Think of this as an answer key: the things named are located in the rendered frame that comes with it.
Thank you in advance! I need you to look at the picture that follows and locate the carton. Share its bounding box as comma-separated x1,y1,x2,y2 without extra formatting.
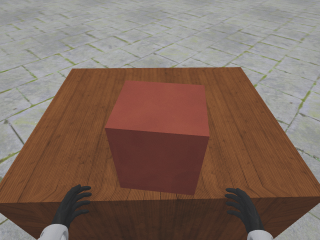
105,80,210,196

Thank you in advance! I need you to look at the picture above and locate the right robot forearm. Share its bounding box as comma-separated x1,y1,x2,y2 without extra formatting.
247,230,274,240

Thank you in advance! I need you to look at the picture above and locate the left robot forearm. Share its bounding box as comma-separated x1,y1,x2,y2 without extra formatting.
37,224,69,240

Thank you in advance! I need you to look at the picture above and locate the right robot hand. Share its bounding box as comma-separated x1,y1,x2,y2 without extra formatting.
224,188,265,234

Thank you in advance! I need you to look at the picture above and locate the left robot hand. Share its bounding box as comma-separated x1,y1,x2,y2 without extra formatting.
51,184,92,229

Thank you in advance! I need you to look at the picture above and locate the pedestal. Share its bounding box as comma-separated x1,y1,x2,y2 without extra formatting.
0,67,320,240

